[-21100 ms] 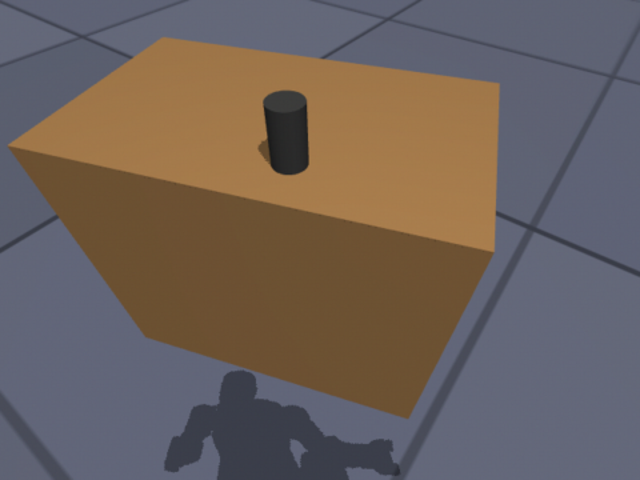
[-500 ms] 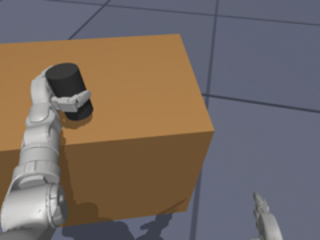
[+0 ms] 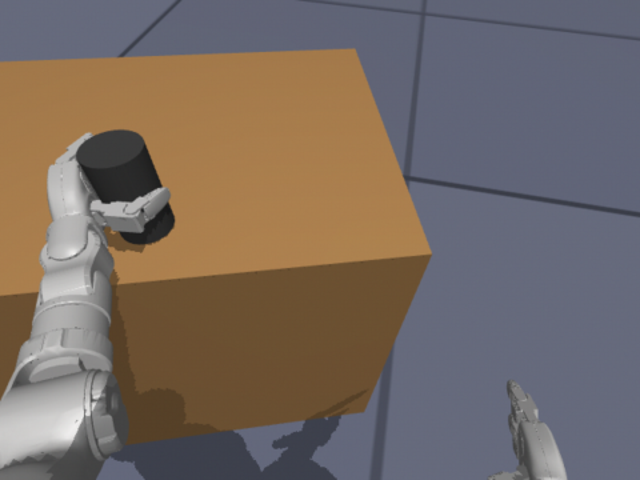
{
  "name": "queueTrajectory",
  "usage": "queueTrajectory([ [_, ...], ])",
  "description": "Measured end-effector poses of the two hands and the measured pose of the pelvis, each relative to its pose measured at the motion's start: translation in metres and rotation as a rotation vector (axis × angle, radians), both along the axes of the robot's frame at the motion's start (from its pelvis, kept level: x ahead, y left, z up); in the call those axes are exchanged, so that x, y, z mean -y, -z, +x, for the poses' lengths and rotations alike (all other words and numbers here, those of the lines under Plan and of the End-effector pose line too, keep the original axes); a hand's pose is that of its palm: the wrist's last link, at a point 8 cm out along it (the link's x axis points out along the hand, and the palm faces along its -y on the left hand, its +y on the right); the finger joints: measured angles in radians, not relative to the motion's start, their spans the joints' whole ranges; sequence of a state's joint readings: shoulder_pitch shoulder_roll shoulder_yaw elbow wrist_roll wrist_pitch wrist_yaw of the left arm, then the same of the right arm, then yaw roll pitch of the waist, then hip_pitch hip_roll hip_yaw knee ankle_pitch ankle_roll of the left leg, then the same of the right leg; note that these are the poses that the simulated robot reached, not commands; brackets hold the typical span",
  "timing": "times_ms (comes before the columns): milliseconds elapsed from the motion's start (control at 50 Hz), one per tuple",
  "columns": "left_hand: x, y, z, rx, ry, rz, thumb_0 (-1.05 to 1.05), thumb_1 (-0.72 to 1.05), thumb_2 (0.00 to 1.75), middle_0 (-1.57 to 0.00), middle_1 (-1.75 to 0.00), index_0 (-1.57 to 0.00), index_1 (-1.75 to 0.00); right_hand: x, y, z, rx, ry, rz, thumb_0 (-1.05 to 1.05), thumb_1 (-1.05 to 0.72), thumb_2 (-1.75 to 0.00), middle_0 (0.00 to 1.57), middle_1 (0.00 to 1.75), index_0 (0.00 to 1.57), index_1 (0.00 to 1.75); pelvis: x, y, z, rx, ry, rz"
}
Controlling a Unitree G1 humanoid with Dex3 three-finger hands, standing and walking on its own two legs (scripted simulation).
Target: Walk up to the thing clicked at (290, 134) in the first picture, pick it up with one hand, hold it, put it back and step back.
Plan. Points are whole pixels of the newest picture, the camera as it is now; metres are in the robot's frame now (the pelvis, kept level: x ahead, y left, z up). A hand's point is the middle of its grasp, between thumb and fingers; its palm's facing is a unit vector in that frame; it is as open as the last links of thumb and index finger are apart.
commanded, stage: loosen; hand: left
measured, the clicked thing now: (131, 190) +0.46 +0.23 +0.12
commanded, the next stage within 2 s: open in 0.16 s
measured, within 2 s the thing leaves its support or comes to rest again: neither
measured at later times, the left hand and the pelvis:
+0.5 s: hand (128, 181) +0.46 +0.23 +0.13, palm faces +0.26 -0.97 +0.01, open 12.1 cm; pelvis -0.01 +0.00 -0.01, yaw +0 degrees
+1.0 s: hand (87, 154) +0.47 +0.26 +0.16, palm faces +0.33 -0.95 +0.01, open 16.8 cm; pelvis +0.00 -0.01 -0.01, yaw +0 degrees
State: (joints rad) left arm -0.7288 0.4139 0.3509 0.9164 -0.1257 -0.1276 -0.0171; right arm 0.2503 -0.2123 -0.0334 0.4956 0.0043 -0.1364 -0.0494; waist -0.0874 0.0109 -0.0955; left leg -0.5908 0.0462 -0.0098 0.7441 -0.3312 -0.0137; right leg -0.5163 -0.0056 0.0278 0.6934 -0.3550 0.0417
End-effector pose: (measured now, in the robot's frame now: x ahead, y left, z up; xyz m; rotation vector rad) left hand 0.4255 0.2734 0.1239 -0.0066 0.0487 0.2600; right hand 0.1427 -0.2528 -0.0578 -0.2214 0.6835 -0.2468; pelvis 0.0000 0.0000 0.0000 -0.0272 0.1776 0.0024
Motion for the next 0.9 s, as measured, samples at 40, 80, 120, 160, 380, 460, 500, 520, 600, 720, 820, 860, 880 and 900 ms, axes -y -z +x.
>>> queueTrajectory([
  [40, -0.001, 0.001, 0.000, 0.009, 0.004, -0.001, -0.02, -0.42, 1.15, -0.70, -1.05, -0.70, -1.06, -0.002, 0.001, 0.001, -0.001, -0.007, 0.002, -0.01, 0.50, -0.06, 0.06, 0.05, 0.06, 0.05, -0.001, 0.001, -0.001, -0.003, -0.001, -0.001],
  [80, -0.001, 0.001, 0.000, 0.017, 0.009, 0.005, -0.02, -0.42, 1.15, -0.71, -1.05, -0.70, -1.05, -0.005, 0.002, 0.001, -0.003, -0.015, 0.005, -0.01, 0.50, -0.06, 0.06, 0.05, 0.06, 0.05, -0.001, 0.003, -0.002, -0.007, -0.001, -0.002],
  [120, -0.001, 0.001, 0.000, 0.021, 0.009, 0.007, -0.02, -0.42, 1.14, -0.72, -1.04, -0.71, -1.04, -0.006, 0.002, 0.001, -0.002, -0.020, 0.007, -0.01, 0.50, -0.06, 0.06, 0.05, 0.06, 0.05, -0.002, 0.004, -0.003, -0.010, -0.001, -0.003],
  [160, -0.002, 0.001, -0.001, 0.024, 0.006, 0.004, -0.02, -0.42, 1.12, -0.73, -1.01, -0.72, -1.02, -0.007, 0.002, 0.000, 0.003, -0.021, 0.007, -0.01, 0.50, -0.05, 0.06, 0.05, 0.06, 0.05, -0.002, 0.005, -0.004, -0.011, -0.001, -0.003],
  [380, -0.002, 0.000, 0.001, 0.038, -0.006, 0.002, -0.02, -0.47, 0.75, -0.81, -0.87, -0.81, -0.87, -0.002, 0.003, -0.012, -0.022, -0.015, -0.009, -0.01, 0.49, -0.05, 0.06, 0.05, 0.06, 0.05, 0.000, 0.008, -0.010, -0.017, -0.001, -0.003],
  [460, 0.000, -0.003, 0.004, 0.042, -0.003, 0.001, -0.02, -0.49, 0.61, -0.77, -0.77, -0.78, -0.77, -0.001, 0.002, -0.010, -0.015, -0.016, -0.009, -0.01, 0.49, -0.05, 0.06, 0.06, 0.06, 0.05, 0.001, 0.008, -0.010, -0.020, 0.000, -0.003],
  [500, 0.000, -0.004, 0.004, 0.038, -0.005, -0.001, -0.02, -0.50, 0.56, -0.74, -0.72, -0.75, -0.73, -0.001, 0.002, -0.010, -0.011, -0.015, -0.008, -0.01, 0.50, -0.05, 0.06, 0.06, 0.06, 0.05, 0.001, 0.008, -0.009, -0.022, 0.000, -0.002],
  [520, 0.000, -0.004, 0.005, 0.038, -0.005, -0.001, -0.02, -0.51, 0.53, -0.72, -0.70, -0.74, -0.70, -0.001, 0.002, -0.010, -0.011, -0.014, -0.007, -0.01, 0.50, -0.05, 0.06, 0.06, 0.06, 0.05, 0.001, 0.008, -0.009, -0.023, -0.001, -0.002],
  [600, -0.002, -0.004, 0.006, 0.041, -0.005, -0.007, -0.01, -0.54, 0.44, -0.65, -0.61, -0.67, -0.61, 0.000, 0.002, -0.010, -0.018, -0.010, -0.003, -0.01, 0.50, -0.05, 0.06, 0.06, 0.06, 0.05, 0.002, 0.008, -0.007, -0.027, 0.000, 0.000],
  [720, -0.002, -0.004, 0.007, 0.045, -0.002, 0.000, 0.00, -0.58, 0.33, -0.53, -0.46, -0.54, -0.47, 0.001, 0.004, -0.008, -0.027, -0.010, 0.002, -0.01, 0.50, -0.05, 0.06, 0.06, 0.06, 0.05, 0.003, 0.009, -0.004, -0.029, 0.001, 0.001],
  [820, -0.003, -0.005, 0.007, 0.043, -0.002, 0.007, 0.00, -0.60, 0.27, -0.42, -0.37, -0.43, -0.38, 0.000, 0.002, -0.002, -0.016, -0.019, 0.007, -0.01, 0.51, -0.05, 0.06, 0.06, 0.06, 0.05, 0.004, 0.009, -0.002, -0.028, -0.001, 0.003],
  [860, -0.006, -0.006, 0.007, 0.040, -0.006, 0.015, 0.00, -0.60, 0.25, -0.37, -0.33, -0.39, -0.34, -0.001, -0.001, 0.000, -0.007, -0.021, 0.008, -0.01, 0.51, -0.05, 0.06, 0.06, 0.06, 0.05, 0.005, 0.008, -0.001, -0.027, -0.002, 0.003],
  [880, -0.008, -0.007, 0.007, 0.039, -0.012, 0.016, 0.00, -0.59, 0.24, -0.35, -0.31, -0.36, -0.32, -0.001, -0.003, 0.001, -0.002, -0.020, 0.008, -0.01, 0.51, -0.05, 0.06, 0.06, 0.06, 0.05, 0.005, 0.008, 0.000, -0.025, -0.002, 0.003],
  [900, -0.010, -0.010, 0.008, 0.042, -0.019, 0.014, 0.00, -0.59, 0.22, -0.32, -0.29, -0.34, -0.29, 0.000, -0.004, 0.001, 0.001, -0.017, 0.007, -0.01, 0.51, -0.05, 0.06, 0.06, 0.06, 0.05, 0.005, 0.008, 0.001, -0.024, -0.002, 0.003],
])
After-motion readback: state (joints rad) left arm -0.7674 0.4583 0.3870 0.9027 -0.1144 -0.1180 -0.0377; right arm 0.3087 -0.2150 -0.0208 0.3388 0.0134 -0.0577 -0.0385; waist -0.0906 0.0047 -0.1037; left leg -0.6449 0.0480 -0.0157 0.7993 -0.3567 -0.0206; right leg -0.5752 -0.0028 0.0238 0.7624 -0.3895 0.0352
